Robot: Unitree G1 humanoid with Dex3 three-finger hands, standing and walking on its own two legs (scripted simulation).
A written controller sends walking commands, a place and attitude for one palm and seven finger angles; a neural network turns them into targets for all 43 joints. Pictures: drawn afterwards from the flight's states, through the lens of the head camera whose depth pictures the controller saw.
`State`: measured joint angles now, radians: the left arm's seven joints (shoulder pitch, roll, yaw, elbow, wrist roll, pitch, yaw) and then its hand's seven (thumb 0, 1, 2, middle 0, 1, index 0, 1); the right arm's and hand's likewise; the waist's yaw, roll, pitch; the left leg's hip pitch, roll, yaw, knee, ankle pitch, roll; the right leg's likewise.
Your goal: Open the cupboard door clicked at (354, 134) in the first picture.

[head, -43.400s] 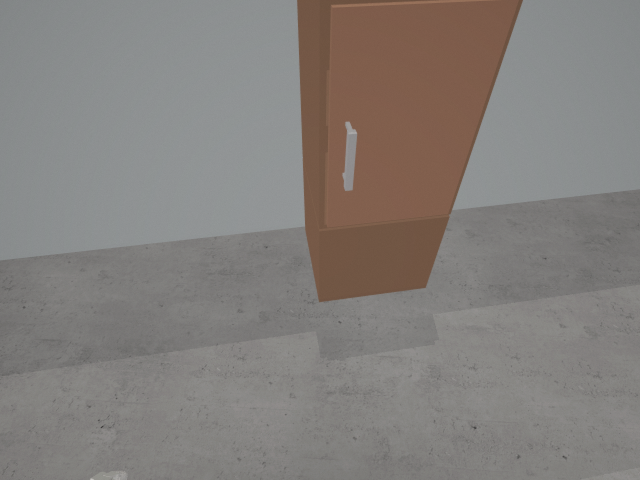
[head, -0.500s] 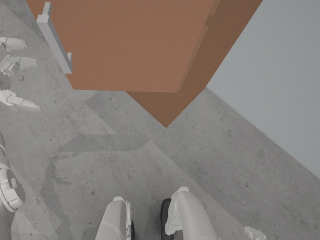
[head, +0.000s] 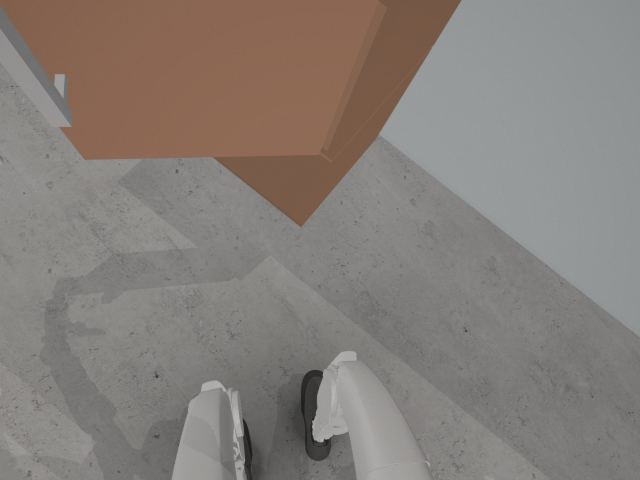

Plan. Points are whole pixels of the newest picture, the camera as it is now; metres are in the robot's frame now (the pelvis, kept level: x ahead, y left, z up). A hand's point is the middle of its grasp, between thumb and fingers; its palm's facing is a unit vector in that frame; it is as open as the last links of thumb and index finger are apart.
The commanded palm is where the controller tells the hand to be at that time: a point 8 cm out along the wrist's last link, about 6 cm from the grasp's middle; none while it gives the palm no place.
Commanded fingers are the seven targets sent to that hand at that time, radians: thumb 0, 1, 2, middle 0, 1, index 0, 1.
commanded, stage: move the hooked fingers beside the handle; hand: left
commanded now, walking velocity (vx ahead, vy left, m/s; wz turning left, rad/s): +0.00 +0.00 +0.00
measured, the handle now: (25, 50) +0.56 +0.26 +0.05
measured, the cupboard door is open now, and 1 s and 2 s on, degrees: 45 45 46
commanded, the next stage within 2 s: slide the fingers in behind the handle in 0.64 s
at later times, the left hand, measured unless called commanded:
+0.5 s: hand out of the picture +0.50 +0.32 +0.05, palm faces +0.05 -1.00 -0.01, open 13.9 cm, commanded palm +0.49 +0.34 +0.05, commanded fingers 0.00 -0.50 0.30 -0.30 -1.20 -0.30 -1.20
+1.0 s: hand out of the picture +0.49 +0.30 +0.05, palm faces +0.03 -1.00 -0.02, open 13.9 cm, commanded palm +0.48 +0.32 +0.05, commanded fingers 0.00 -0.50 0.30 -0.30 -1.20 -0.30 -1.20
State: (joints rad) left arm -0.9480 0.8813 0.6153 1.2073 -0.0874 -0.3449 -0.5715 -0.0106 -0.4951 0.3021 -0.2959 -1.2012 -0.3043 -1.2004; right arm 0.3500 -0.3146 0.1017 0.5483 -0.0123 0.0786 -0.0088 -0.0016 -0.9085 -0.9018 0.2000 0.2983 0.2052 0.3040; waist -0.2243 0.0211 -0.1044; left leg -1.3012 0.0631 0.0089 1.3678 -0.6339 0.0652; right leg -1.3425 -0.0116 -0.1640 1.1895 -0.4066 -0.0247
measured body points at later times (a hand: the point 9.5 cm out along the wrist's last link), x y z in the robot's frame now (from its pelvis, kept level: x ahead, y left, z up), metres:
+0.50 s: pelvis +0.01 +0.01 +0.02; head +0.20 +0.07 +0.42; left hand +0.49 +0.38 +0.05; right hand +0.06 -0.26 -0.08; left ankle -0.01 +0.07 -0.61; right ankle +0.07 -0.12 -0.61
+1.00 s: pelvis +0.01 +0.00 +0.01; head +0.19 +0.06 +0.42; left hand +0.49 +0.35 +0.05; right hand +0.05 -0.27 -0.08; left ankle -0.01 +0.07 -0.61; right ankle +0.07 -0.12 -0.61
